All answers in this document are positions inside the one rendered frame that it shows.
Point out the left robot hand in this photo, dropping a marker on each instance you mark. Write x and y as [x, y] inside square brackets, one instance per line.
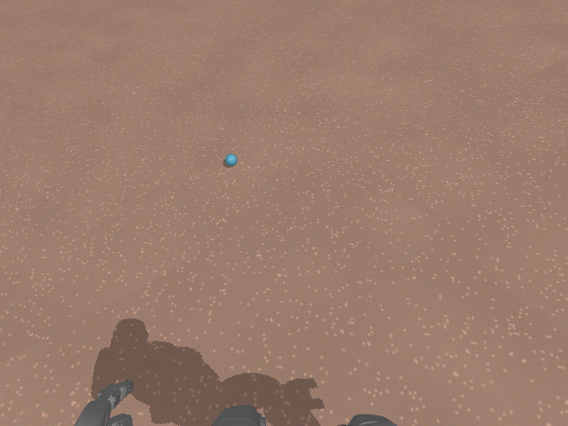
[97, 413]

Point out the ball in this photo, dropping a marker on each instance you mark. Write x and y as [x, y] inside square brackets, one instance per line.
[231, 159]

